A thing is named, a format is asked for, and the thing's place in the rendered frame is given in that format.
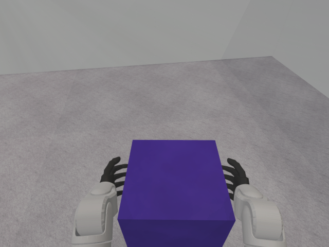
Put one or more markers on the robot right hand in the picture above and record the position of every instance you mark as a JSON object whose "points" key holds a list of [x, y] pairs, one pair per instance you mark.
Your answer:
{"points": [[238, 178]]}

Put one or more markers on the robot left forearm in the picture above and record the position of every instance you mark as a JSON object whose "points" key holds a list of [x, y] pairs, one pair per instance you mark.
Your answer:
{"points": [[93, 220]]}

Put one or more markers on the robot right forearm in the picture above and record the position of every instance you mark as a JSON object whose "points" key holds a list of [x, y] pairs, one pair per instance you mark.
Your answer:
{"points": [[262, 222]]}

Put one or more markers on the robot left hand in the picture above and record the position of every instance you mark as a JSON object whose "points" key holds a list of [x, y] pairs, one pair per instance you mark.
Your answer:
{"points": [[109, 175]]}

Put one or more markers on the carton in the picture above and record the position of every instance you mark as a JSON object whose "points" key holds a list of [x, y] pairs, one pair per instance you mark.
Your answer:
{"points": [[175, 195]]}

